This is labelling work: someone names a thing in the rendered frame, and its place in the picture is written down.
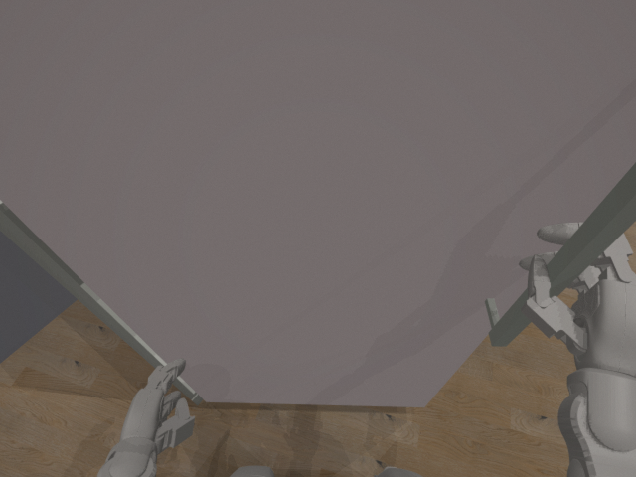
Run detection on left robot forearm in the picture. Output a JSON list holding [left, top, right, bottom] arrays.
[[97, 437, 157, 477]]

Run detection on left robot hand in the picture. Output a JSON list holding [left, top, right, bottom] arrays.
[[119, 358, 195, 455]]

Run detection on fridge door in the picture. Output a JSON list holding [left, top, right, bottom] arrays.
[[0, 0, 636, 407]]

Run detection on right robot hand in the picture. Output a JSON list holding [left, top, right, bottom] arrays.
[[519, 223, 636, 378]]

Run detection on right robot forearm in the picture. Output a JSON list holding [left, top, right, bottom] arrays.
[[557, 368, 636, 477]]

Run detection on handle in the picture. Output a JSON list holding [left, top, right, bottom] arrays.
[[485, 163, 636, 347]]

